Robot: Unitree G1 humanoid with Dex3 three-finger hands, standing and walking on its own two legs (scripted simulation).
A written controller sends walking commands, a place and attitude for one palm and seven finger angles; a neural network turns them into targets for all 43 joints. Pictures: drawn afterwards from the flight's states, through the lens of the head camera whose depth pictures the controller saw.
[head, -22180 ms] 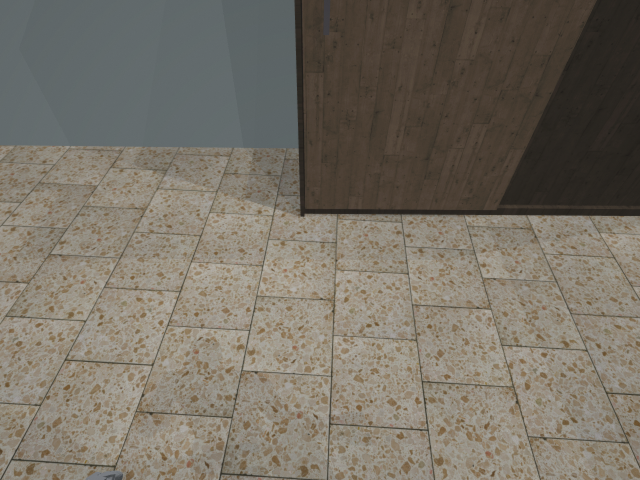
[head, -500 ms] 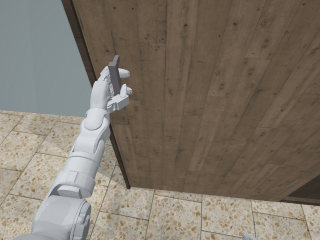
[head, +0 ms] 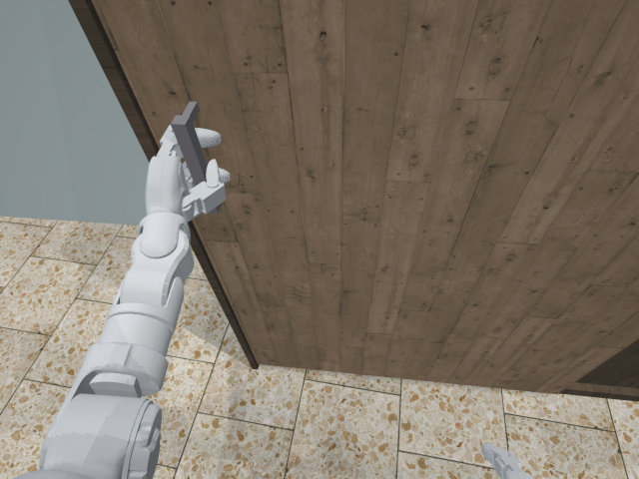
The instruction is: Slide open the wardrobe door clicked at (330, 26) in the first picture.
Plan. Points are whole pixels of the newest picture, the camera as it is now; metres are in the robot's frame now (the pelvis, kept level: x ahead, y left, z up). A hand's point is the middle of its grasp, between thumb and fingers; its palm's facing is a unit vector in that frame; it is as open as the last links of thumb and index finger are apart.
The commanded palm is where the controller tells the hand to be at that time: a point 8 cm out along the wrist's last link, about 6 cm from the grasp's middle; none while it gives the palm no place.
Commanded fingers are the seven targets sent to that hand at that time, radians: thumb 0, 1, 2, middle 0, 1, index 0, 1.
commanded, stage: step sideways, sliding the door along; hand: left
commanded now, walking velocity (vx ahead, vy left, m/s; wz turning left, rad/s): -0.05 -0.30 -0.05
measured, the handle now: (203, 160) +0.47 +0.20 +0.14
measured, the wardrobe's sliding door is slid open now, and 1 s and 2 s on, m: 0.00 0.15 0.47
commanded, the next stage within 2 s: none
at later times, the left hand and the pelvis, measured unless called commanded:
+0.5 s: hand (248, 186) +0.43 +0.13 +0.13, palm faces +0.40 -0.91 -0.12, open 6.3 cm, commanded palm +0.39 +0.10 +0.14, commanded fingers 0.00 0.90 0.90 -0.45 -1.40 -0.45 -1.40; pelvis +0.05 -0.12 +0.00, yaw +3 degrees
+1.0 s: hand (337, 189) +0.42 +0.02 +0.14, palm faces +0.44 -0.90 -0.08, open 6.2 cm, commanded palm +0.38 -0.02 +0.14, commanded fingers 0.00 0.90 0.90 -0.45 -1.40 -0.45 -1.40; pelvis +0.10 -0.22 +0.02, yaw +2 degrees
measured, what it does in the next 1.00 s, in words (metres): steps to the right: right foot, then left foot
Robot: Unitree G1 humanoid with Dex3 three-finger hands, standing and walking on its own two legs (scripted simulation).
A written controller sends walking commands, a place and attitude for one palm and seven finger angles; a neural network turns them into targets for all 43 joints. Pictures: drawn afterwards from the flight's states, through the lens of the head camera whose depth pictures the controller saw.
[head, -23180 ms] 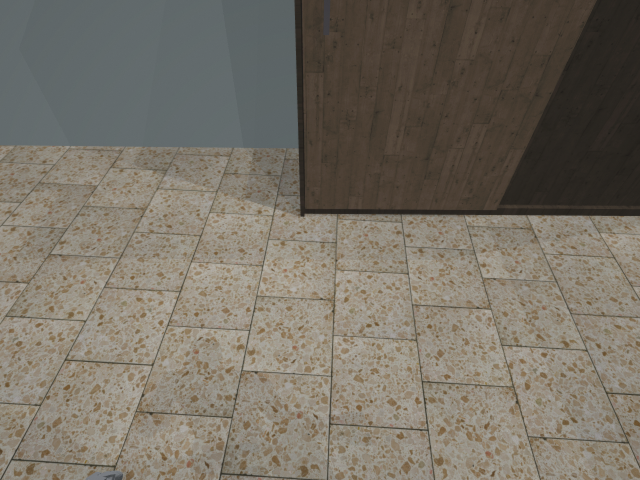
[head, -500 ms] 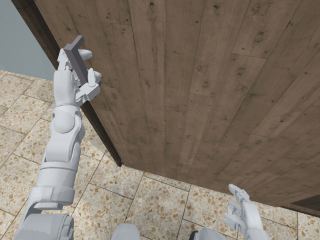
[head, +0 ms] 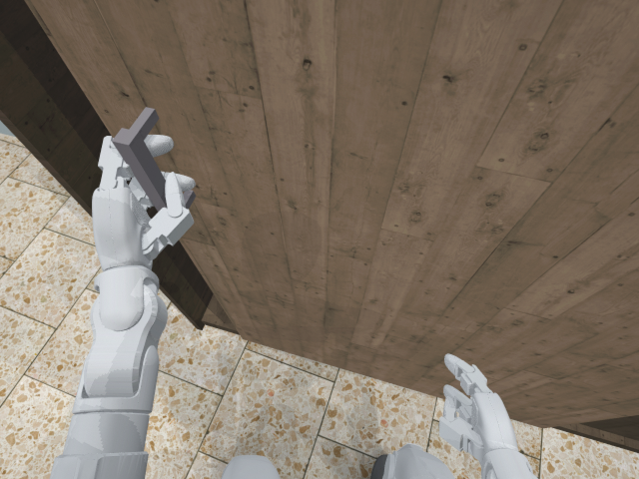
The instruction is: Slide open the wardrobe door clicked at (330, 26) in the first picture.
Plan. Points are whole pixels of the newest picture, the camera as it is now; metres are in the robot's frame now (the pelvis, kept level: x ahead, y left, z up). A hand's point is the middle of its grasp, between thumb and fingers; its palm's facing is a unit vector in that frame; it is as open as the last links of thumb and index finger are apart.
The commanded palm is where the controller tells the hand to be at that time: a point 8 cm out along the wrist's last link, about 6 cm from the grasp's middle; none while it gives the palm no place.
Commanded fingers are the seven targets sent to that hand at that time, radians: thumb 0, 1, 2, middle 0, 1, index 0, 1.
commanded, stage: step sideways, sliding the door along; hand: left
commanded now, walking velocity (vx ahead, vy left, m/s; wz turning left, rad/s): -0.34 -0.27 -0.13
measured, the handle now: (163, 175) +0.37 +0.27 +0.12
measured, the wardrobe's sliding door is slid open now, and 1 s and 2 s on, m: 0.15 0.47 0.59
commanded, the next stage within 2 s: none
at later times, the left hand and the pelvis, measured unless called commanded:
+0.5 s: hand (331, 258) +0.31 +0.06 +0.12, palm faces +0.18 -0.98 -0.04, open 6.2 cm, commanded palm +0.28 +0.07 +0.11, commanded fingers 0.00 0.90 0.90 -0.45 -1.40 -0.45 -1.40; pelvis -0.02 -0.08 +0.01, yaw -3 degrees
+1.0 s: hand (487, 301) +0.29 -0.09 +0.12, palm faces +0.12 -0.99 -0.09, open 6.1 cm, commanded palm +0.27 -0.07 +0.12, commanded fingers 0.00 0.90 0.90 -0.45 -1.40 -0.45 -1.40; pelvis -0.08 -0.21 -0.01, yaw -5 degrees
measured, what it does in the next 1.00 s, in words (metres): steps to the right: right foot, then left foot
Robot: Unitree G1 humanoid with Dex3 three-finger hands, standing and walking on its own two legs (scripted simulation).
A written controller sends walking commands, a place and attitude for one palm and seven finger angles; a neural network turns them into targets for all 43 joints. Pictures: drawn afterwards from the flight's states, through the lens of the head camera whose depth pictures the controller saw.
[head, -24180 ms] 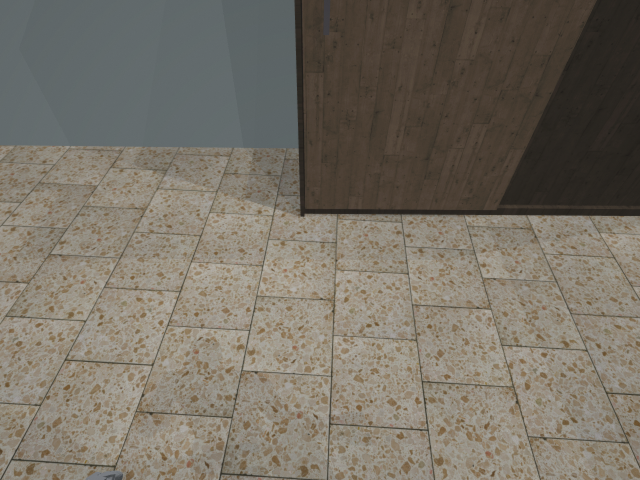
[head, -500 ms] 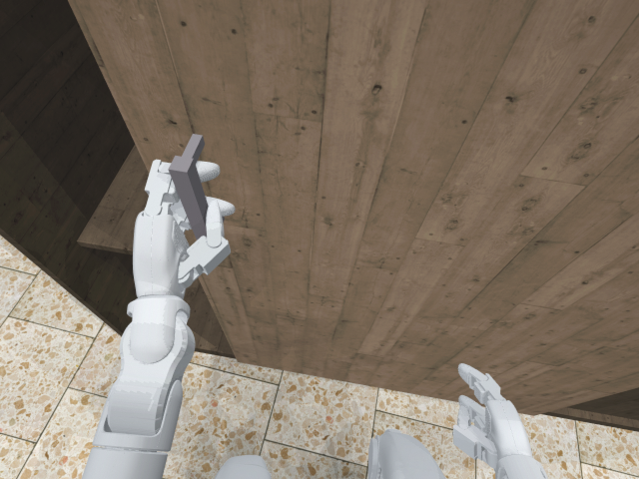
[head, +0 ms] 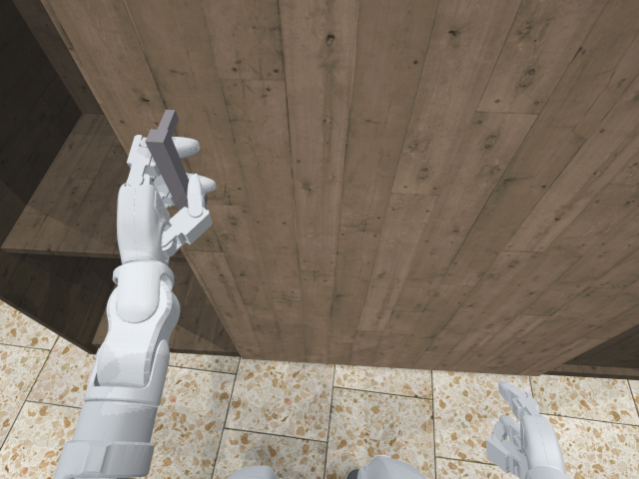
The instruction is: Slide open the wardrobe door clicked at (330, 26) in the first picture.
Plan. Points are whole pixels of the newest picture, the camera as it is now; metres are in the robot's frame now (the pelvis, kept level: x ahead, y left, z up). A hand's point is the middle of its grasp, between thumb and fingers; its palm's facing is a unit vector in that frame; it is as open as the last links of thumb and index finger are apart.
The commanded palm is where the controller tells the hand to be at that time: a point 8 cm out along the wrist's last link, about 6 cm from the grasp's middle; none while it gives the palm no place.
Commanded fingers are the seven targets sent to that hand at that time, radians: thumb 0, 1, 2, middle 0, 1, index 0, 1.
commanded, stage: step sideways, sliding the door along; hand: left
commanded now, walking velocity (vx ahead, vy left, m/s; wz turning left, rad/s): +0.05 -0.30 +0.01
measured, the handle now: (184, 176) +0.41 +0.19 +0.13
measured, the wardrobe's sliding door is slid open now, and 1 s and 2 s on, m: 0.47 0.59 0.59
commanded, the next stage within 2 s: stop walking and hold the door there in 1.08 s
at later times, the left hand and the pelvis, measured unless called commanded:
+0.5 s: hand (313, 212) +0.37 +0.04 +0.13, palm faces +0.34 -0.94 -0.08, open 6.1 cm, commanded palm +0.34 +0.02 +0.13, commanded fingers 0.00 0.90 0.90 -0.45 -1.40 -0.45 -1.40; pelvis -0.03 -0.16 +0.00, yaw +4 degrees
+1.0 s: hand (328, 204) +0.38 +0.03 +0.13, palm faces +0.62 -0.77 -0.12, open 6.6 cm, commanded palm +0.34 -0.02 +0.12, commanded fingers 0.00 0.90 0.90 -0.45 -1.40 -0.45 -1.40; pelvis +0.02 -0.29 +0.01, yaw +7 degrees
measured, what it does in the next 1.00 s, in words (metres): steps to the right: right foot, then left foot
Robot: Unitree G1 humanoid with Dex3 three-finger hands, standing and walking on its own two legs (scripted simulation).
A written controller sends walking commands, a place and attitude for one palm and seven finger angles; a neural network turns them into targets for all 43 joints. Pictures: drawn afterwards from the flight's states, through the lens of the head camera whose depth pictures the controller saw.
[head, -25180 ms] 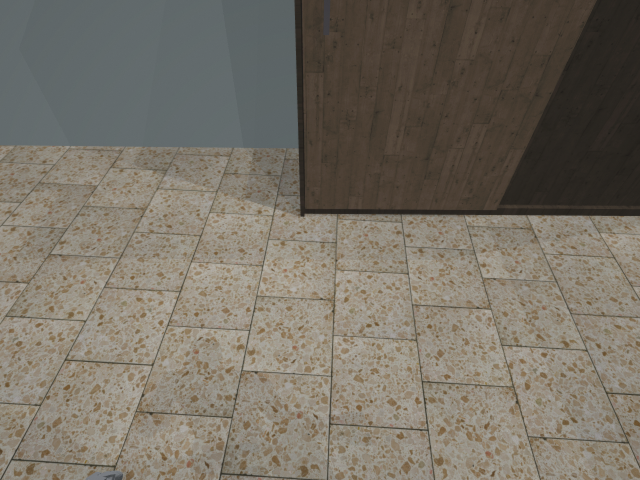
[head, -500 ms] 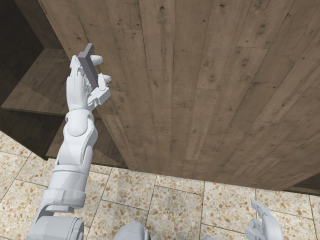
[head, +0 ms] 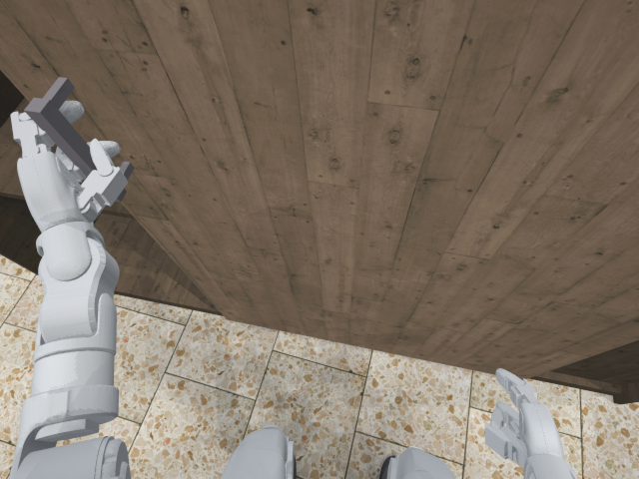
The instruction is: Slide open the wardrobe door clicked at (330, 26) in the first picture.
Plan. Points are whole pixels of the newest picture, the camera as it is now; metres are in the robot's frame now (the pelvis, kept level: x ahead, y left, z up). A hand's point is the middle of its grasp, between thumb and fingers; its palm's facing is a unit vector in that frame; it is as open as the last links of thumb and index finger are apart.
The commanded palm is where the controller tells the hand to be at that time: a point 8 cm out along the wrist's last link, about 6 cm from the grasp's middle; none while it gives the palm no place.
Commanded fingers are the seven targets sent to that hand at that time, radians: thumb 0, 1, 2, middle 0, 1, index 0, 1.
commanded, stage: step sideways, sliding the door along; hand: left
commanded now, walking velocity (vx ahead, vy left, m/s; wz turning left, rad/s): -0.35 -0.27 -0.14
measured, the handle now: (91, 145) +0.43 +0.31 +0.12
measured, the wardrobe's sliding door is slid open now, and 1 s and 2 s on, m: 0.59 0.59 0.59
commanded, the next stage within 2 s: stop walking and hold the door there in 0.08 s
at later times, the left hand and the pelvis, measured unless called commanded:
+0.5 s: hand (105, 177) +0.39 +0.28 +0.12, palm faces +0.62 -0.67 -0.41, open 6.6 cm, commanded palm +0.34 +0.29 +0.10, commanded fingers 0.00 0.90 0.90 -0.45 -1.40 -0.45 -1.40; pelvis +0.06 -0.08 -0.01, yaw -7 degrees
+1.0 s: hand (108, 181) +0.38 +0.28 +0.12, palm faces +0.55 -0.78 -0.30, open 6.8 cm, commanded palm +0.34 +0.28 +0.10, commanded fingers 0.00 0.90 0.90 -0.45 -1.40 -0.45 -1.40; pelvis +0.01 -0.05 +0.00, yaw -10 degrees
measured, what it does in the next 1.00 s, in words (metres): steps on the spot: left foot, then right foot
